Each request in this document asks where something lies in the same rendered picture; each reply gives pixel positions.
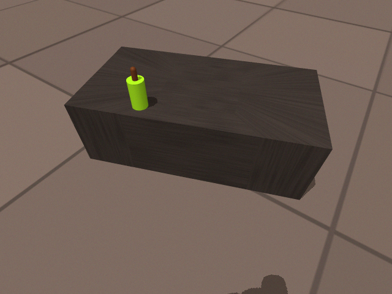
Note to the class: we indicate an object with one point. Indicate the bottle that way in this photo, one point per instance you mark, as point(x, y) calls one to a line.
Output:
point(137, 90)

